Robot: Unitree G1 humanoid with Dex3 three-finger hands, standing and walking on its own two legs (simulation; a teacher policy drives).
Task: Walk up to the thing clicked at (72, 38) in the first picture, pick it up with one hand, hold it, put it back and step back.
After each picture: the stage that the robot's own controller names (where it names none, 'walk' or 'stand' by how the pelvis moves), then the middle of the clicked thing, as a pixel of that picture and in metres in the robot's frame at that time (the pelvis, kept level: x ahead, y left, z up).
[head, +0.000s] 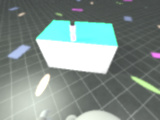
stand; (72, 31) +1.02 +0.29 -0.02
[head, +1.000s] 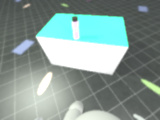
walk; (75, 28) +0.90 +0.27 +0.00
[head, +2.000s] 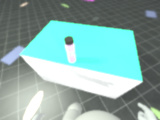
walk; (70, 50) +0.53 +0.22 +0.01
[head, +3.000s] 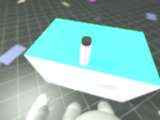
walk; (85, 52) +0.49 +0.10 +0.05
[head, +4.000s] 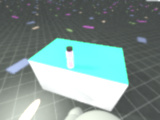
walk; (70, 57) +0.62 +0.24 +0.00
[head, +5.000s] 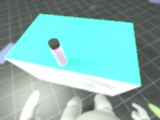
walk; (59, 54) +0.44 +0.26 +0.02
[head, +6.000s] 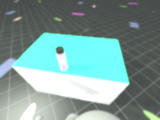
stand; (62, 59) +0.50 +0.28 -0.01
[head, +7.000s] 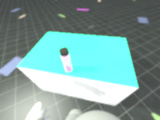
walk; (66, 61) +0.48 +0.23 -0.01
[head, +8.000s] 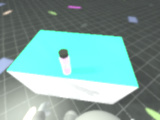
stand; (65, 63) +0.43 +0.22 +0.00
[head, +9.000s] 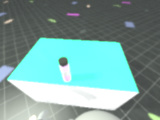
stand; (65, 70) +0.40 +0.21 -0.02
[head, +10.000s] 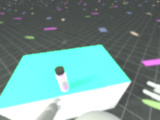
stand; (62, 79) +0.36 +0.22 -0.01
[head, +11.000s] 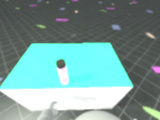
stand; (63, 72) +0.38 +0.23 -0.01
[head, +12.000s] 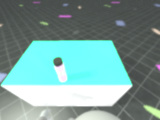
stand; (60, 70) +0.39 +0.26 -0.02
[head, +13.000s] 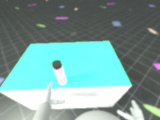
rise first; (60, 73) +0.37 +0.27 -0.02
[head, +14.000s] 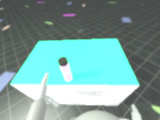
rise first; (65, 70) +0.39 +0.25 -0.02
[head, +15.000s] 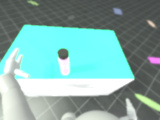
go down; (64, 63) +0.42 +0.19 +0.00
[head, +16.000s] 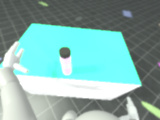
go down; (66, 62) +0.42 +0.17 +0.02
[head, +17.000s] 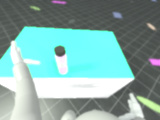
go down; (61, 61) +0.44 +0.18 +0.03
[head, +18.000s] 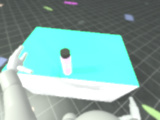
go down; (66, 63) +0.44 +0.18 +0.00
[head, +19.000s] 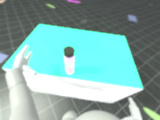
close in; (69, 62) +0.43 +0.16 +0.02
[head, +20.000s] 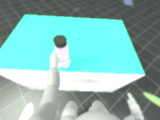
close; (62, 53) +0.45 +0.17 +0.07
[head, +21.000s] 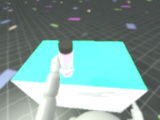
lift; (66, 61) +0.33 +0.16 +0.20
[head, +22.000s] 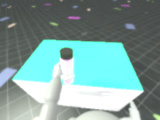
hold; (67, 68) +0.32 +0.16 +0.14
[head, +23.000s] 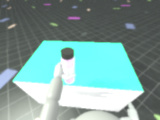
hold; (68, 67) +0.32 +0.15 +0.14
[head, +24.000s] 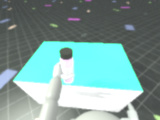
hold; (67, 67) +0.32 +0.16 +0.14
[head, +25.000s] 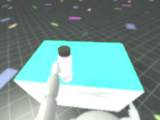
crouch; (65, 65) +0.33 +0.17 +0.14
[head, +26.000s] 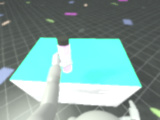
lower; (65, 56) +0.41 +0.18 +0.15
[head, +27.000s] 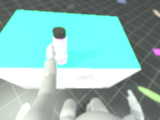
lower; (60, 48) +0.47 +0.18 +0.09
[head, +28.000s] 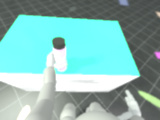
lower; (60, 56) +0.43 +0.18 +0.06
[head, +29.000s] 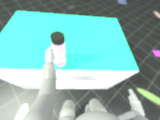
lower; (59, 52) +0.45 +0.18 +0.08
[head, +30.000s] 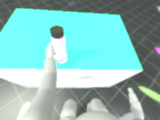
lower; (59, 47) +0.48 +0.18 +0.08
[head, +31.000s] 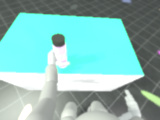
open; (60, 53) +0.45 +0.18 +0.07
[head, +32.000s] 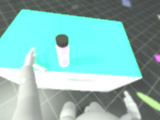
sink last; (63, 53) +0.45 +0.17 +0.06
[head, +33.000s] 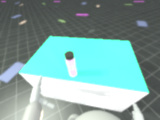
sink last; (71, 65) +0.44 +0.20 +0.01
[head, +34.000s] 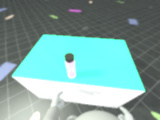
stand; (70, 66) +0.42 +0.18 -0.01
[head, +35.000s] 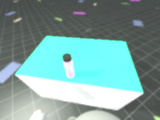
stand; (69, 66) +0.43 +0.21 -0.02
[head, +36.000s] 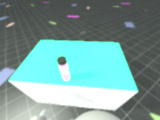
stand; (64, 69) +0.41 +0.23 -0.02
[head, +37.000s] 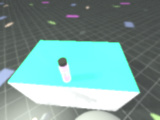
stand; (65, 70) +0.40 +0.23 -0.02
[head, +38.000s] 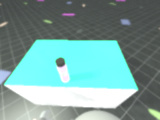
stand; (63, 71) +0.39 +0.23 -0.02
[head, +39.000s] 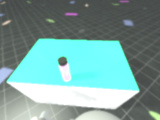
stand; (65, 70) +0.40 +0.22 -0.02
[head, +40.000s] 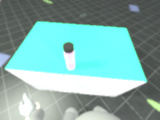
walk; (69, 57) +0.44 +0.18 +0.02
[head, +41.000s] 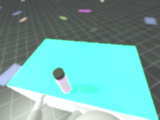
stand; (63, 81) +0.28 +0.22 +0.01
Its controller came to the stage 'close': yes
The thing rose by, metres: 0.19
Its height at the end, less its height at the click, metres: +0.00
